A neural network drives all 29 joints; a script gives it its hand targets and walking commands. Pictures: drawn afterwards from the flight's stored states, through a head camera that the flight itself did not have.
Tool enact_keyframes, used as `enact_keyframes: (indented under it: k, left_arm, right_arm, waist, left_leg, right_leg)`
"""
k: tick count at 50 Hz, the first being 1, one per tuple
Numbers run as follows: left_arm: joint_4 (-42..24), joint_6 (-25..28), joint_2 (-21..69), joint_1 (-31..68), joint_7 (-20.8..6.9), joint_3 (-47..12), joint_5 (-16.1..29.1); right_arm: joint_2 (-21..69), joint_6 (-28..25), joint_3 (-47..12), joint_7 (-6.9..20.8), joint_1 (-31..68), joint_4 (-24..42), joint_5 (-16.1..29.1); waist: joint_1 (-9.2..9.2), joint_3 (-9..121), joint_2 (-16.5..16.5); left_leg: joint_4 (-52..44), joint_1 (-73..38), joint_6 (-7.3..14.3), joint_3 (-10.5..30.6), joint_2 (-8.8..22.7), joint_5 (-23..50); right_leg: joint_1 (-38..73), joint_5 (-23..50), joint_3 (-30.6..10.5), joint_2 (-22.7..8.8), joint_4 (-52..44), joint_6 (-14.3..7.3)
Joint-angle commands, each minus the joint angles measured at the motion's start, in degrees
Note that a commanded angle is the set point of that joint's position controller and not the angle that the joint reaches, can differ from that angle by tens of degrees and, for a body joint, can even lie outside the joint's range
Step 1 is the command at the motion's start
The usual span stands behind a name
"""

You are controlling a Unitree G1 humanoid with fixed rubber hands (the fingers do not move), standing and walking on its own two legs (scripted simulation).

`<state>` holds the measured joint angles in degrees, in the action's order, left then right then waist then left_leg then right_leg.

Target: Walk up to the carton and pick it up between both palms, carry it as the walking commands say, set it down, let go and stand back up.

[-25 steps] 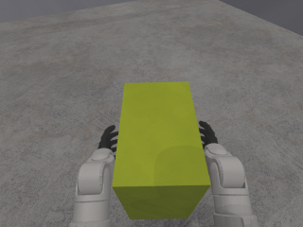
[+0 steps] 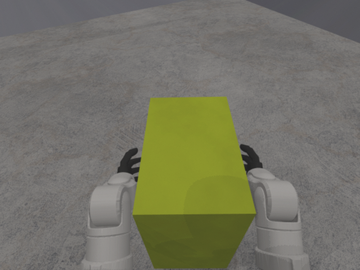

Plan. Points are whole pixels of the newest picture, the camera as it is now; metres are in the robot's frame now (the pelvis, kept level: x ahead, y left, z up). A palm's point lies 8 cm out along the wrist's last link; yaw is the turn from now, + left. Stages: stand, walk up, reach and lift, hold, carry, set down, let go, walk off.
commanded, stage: carry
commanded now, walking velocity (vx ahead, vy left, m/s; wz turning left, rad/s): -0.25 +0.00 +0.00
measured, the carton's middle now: (189, 184) +0.31 +0.00 +0.03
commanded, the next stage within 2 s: none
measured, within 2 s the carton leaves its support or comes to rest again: neither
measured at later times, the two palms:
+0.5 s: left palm (97, 211) +0.22 +0.17 +0.11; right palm (243, 202) +0.23 -0.10 +0.10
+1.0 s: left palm (77, 141) +0.41 +0.27 +0.09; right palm (183, 137) +0.41 +0.01 +0.09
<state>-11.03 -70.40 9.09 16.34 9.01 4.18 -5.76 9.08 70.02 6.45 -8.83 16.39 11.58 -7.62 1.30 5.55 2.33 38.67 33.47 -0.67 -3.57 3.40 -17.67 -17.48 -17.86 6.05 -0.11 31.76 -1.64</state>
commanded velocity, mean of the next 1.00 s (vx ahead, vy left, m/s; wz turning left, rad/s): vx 0.46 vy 0.19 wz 0.00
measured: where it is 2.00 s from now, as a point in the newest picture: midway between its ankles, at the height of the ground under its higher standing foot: (141, 191)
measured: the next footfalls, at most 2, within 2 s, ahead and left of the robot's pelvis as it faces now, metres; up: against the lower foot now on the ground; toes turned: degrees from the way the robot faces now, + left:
left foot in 0.26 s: -0.05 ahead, +0.13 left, +0.00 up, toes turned +4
left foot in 0.82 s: +0.15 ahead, +0.23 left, +0.00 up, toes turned +10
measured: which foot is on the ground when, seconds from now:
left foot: up 0.00-0.24, down 0.26-0.48, up 0.50-0.80, down 0.82-1.00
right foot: down 0.00-0.84, up 0.86-1.00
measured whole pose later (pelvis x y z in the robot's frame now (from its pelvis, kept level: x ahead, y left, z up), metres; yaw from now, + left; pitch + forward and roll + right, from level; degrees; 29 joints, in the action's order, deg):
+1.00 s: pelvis +0.12 +0.14 +0.01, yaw -1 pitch +5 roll +0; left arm -14.2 -71.6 8.6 14.6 8.8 4.4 -5.9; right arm 8.8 69.5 3.7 -9.3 15.0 12.2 -6.8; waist 0.6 3.6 -1.0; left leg 21.4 15.1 3.3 -11.8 0.9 -12.0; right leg -26.6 -25.2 6.3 -5.9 53.8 2.8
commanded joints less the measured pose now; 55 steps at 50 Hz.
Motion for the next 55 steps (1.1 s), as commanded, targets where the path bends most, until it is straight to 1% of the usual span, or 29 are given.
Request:
enact_keyframes:
  k: [1, 4, 8, 10, 12, 13, 14, 15, 16, 18, 20, 22, 23, 24, 25, 26, 28, 30, 32, 37, 40, 41, 42, 43, 44, 46, 47, 49, 55]
  left_arm:
    - [-7.0, 1.5, 58.8, 29.7, -16.0, -37.8, 24.1]
    - [-7.6, 1.7, 57.4, 28.5, -15.6, -36.8, 23.0]
    - [-7.5, 2.0, 56.7, 25.7, -15.2, -34.7, 21.7]
    - [-6.6, 1.8, 56.8, 25.3, -14.9, -34.4, 20.6]
    - [-5.1, 1.7, 57.2, 24.2, -14.7, -34.2, 19.7]
    - [-4.2, 1.7, 57.4, 23.0, -14.7, -34.1, 19.1]
    - [-3.8, 1.5, 57.4, 24.0, -14.9, -35.1, 19.8]
    - [-5.0, 1.6, 57.1, 27.7, -15.1, -36.0, 20.4]
    - [-6.4, 1.5, 57.1, 31.3, -15.5, -37.0, 21.3]
    - [-6.2, 1.0, 57.7, 33.8, -16.4, -38.1, 23.4]
    - [-5.2, 0.7, 58.3, 33.6, -16.8, -38.6, 24.9]
    - [-4.0, 0.4, 58.6, 33.1, -16.9, -38.4, 25.5]
    - [-3.2, 0.3, 58.6, 32.3, -16.9, -38.1, 25.9]
    - [-2.5, 0.3, 58.6, 30.8, -16.7, -37.9, 25.8]
    - [-1.5, 0.6, 57.9, 29.4, -16.6, -36.8, 24.3]
    - [-2.0, 0.8, 58.4, 31.0, -16.2, -36.3, 24.5]
    - [-3.5, 1.3, 59.2, 31.4, -15.7, -36.8, 24.3]
    - [-5.7, 1.8, 59.6, 31.7, -15.5, -37.3, 25.1]
    - [-6.9, 2.0, 59.2, 31.2, -15.4, -37.4, 25.1]
    - [-7.6, 1.7, 57.6, 27.9, -15.3, -37.3, 23.4]
    - [-7.6, 1.3, 57.2, 27.3, -15.1, -37.4, 22.4]
    - [-7.5, 1.1, 57.1, 26.8, -15.1, -37.6, 21.9]
    - [-7.3, 0.6, 57.1, 26.5, -15.2, -38.1, 22.0]
    - [-8.3, 0.4, 56.6, 28.7, -15.5, -38.5, 22.5]
    - [-8.1, 0.6, 56.2, 29.8, -15.9, -38.9, 22.8]
    - [-9.3, 1.4, 58.4, 32.0, -16.3, -40.4, 25.4]
    - [-9.6, 1.7, 59.1, 32.3, -16.3, -40.4, 26.0]
    - [-10.6, 2.3, 59.5, 32.0, -16.0, -40.5, 26.3]
    - [-11.5, 2.4, 57.7, 26.0, -14.5, -40.0, 23.4]
  right_arm:
    - [59.8, -0.7, -40.9, 15.3, 30.5, 4.7, 26.3]
    - [58.7, -1.0, -42.5, 15.2, 32.4, 6.8, 28.0]
    - [58.0, -0.3, -43.3, 14.7, 32.3, 7.4, 28.5]
    - [58.1, 0.1, -42.6, 14.9, 30.7, 5.9, 28.3]
    - [58.8, 0.4, -42.1, 15.1, 29.9, 4.5, 27.9]
    - [59.3, 0.6, -41.9, 15.5, 29.2, 3.5, 27.7]
    - [58.8, 0.0, -40.7, 15.8, 27.0, 1.0, 26.6]
    - [58.8, -0.4, -40.3, 16.1, 27.4, 0.8, 25.9]
    - [59.4, -0.6, -40.1, 15.9, 28.6, 1.7, 25.8]
    - [59.7, -0.8, -39.3, 15.4, 28.7, 1.9, 24.8]
    - [59.2, -0.8, -38.7, 14.7, 28.7, 2.8, 24.1]
    - [58.2, -0.5, -38.1, 14.4, 27.3, 2.1, 23.2]
    - [57.7, -0.4, -37.6, 14.3, 26.8, 1.7, 22.9]
    - [57.2, -0.2, -37.5, 14.4, 27.4, 1.5, 22.9]
    - [57.0, 0.3, -38.5, 14.7, 28.4, 1.6, 23.2]
    - [57.4, 0.5, -38.3, 14.9, 29.1, 0.7, 23.5]
    - [58.7, 0.1, -39.1, 15.2, 30.0, 1.3, 24.9]
    - [59.8, -0.5, -40.2, 15.3, 31.2, 3.2, 25.7]
    - [59.8, -0.7, -41.1, 14.9, 31.7, 5.0, 25.9]
    - [58.7, -0.1, -41.6, 14.8, 29.4, 6.2, 25.5]
    - [58.7, 0.4, -41.5, 15.1, 28.1, 5.8, 25.6]
    - [58.5, 0.5, -41.2, 15.2, 26.6, 5.0, 25.5]
    - [57.2, 0.3, -40.1, 15.2, 24.6, 3.6, 24.8]
    - [56.9, -0.2, -38.4, 15.1, 22.8, 1.7, 24.0]
    - [57.3, -0.7, -38.3, 14.9, 23.3, 2.8, 24.5]
    - [58.7, -1.6, -38.7, 14.7, 24.8, 5.1, 24.3]
    - [59.3, -2.0, -38.9, 14.7, 25.2, 6.1, 24.5]
    - [59.4, -2.5, -39.5, 14.5, 25.8, 8.1, 25.0]
    - [56.6, -1.9, -40.9, 15.4, 23.2, 10.4, 25.4]
  waist:
    - [-0.09, 14.7, -9.6]
    - [-0.54, 15.9, -10.5]
    - [0.22, 18.3, -12.2]
    - [0.09, 17.4, -14.0]
    - [-0.44, 17.4, -11.0]
    - [-0.32, 18.4, -7.2]
    - [-0.86, 16.4, 2.6]
    - [-1.51, 11.0, 8.8]
    - [-1.63, 8.7, 9.8]
    - [-1.59, 7.5, 6.6]
    - [-1.58, 8.9, 4.8]
    - [-1.21, 10.6, 2.9]
    - [-0.73, 12.6, 0.1]
    - [0.46, 13.9, -5.8]
    - [0.82, 12.3, -16.3]
    - [0.48, 8.5, -13.1]
    - [0.26, 7.5, -5.9]
    - [0.07, 9.9, -7.5]
    - [0.06, 11.3, -10.2]
    - [0.14, 10.4, -13.0]
    - [-0.59, 12.3, -10.7]
    - [-1.15, 14.5, -7.5]
    - [-2.32, 17.4, 0.2]
    - [-3.25, 17.8, 14.4]
    - [-2.56, 15.5, 14.3]
    - [-2.21, 16.6, 4.1]
    - [-2.24, 16.3, 2.5]
    - [-2.42, 17.2, 3.4]
    - [-2.57, 14.1, 5.0]
  left_leg:
    - [27.0, 1.9, -0.6, 3.4, -3.0, -13.0]
    - [31.9, 3.0, -0.9, 2.7, -4.1, -7.6]
    - [8.3, -5.7, -1.0, 1.2, -3.3, -7.5]
    - [-5.6, -10.7, 0.5, -0.3, -4.2, -10.5]
    - [-20.5, -20.4, 2.4, -0.9, -5.0, -5.5]
    - [-22.4, -27.2, 3.1, 3.0, -1.5, -5.6]
    - [-24.6, -29.2, 6.2, 13.9, 5.3, -13.6]
    - [-29.8, -25.9, 8.4, 18.4, 9.3, -19.5]
    - [-31.1, -24.0, 9.8, 20.0, 11.5, -21.1]
    - [-30.9, -21.7, 10.1, 16.4, 11.5, -18.1]
    - [-28.3, -22.2, 9.6, 10.8, 9.0, -12.5]
    - [-24.2, -19.6, 8.5, 5.6, 6.1, -11.8]
    - [-19.2, -14.0, 7.3, 3.1, 4.1, -11.5]
    - [-10.1, -4.8, 5.0, -0.4, 1.2, -8.7]
    - [2.8, 6.8, 2.0, -3.0, -3.2, -8.8]
    - [8.3, 8.9, 1.6, 1.4, -0.6, -6.1]
    - [8.6, 8.7, 1.4, 4.2, 1.4, -2.2]
    - [4.4, 5.6, 0.9, 1.7, 1.4, 1.3]
    - [-0.4, 1.0, 0.7, -0.3, 0.4, 3.2]
    - [-10.9, -7.7, 0.7, -4.9, -1.3, 7.5]
    - [-16.0, -19.3, 1.5, -7.6, -2.1, 7.6]
    - [-17.7, -27.1, 2.4, -6.1, -1.4, 4.2]
    - [-20.7, -38.6, 5.6, 6.5, 6.4, -3.9]
    - [-25.6, -47.0, 11.1, 24.3, 15.4, -3.8]
    - [-26.3, -48.0, 12.6, 26.7, 18.2, -1.6]
    - [-23.8, -45.9, 11.0, 18.5, 15.4, 9.0]
    - [-24.3, -44.3, 10.7, 15.0, 14.6, 11.5]
    - [-24.8, -43.7, 11.2, 10.0, 13.2, 14.8]
    - [-24.5, -41.6, 11.4, 3.0, 10.6, 21.2]
  right_leg:
    - [7.9, 45.9, -13.6, -21.1, -7.1, -9.7]
    - [10.3, 47.6, -8.2, -15.5, -3.9, -7.6]
    - [9.9, 4.3, -13.7, -16.0, -11.6, -5.3]
    - [8.9, -4.0, -15.7, -16.5, -13.5, -5.7]
    - [6.7, -11.3, -14.1, -14.2, -11.6, -3.8]
    - [2.7, -12.9, -11.7, -12.1, -8.1, -1.9]
    - [-4.9, -10.5, -5.7, -7.2, -3.5, 1.4]
    - [-9.8, -6.5, 1.9, -2.7, 4.0, 2.7]
    - [-11.4, -5.8, 1.9, -3.1, 8.6, 2.8]
    - [-10.9, -7.5, 0.6, -3.8, 11.4, 3.1]
    - [-6.8, -8.9, 2.4, -2.4, 5.6, 3.0]
    - [3.5, -3.3, 5.5, -1.1, -6.5, 2.4]
    - [14.0, -1.7, 4.2, -2.2, -10.4, 1.5]
    - [23.7, -7.5, -5.9, -9.2, -14.7, -0.9]
    - [26.6, -21.2, -30.0, -23.1, -21.9, -6.6]
    - [21.1, -22.1, -34.0, -27.9, -25.9, -9.3]
    - [18.5, -18.4, -27.4, -26.2, -25.7, -8.4]
    - [19.0, -10.1, -17.0, -22.0, -24.3, -5.8]
    - [18.5, -6.5, -11.4, -19.4, -23.3, -4.3]
    - [15.6, -2.5, -4.6, -17.5, -20.7, -3.1]
    - [11.7, -1.2, -0.4, -15.0, -13.4, -0.9]
    - [8.6, -0.7, 2.2, -12.7, -5.7, 0.7]
    - [-2.5, -0.6, 6.1, -9.3, 6.0, 4.3]
    - [-16.4, -12.1, 8.1, -4.0, 20.2, 5.8]
    - [-25.0, -17.4, 1.9, -4.3, 27.4, 4.2]
    - [-24.1, -11.0, -3.2, -7.7, 28.8, 4.1]
    - [-23.2, -8.7, -3.2, -8.3, 26.1, 4.2]
    - [-21.3, -6.3, -1.3, -7.0, 21.3, 4.3]
    - [-14.7, 1.1, 4.1, -4.2, 5.2, 2.7]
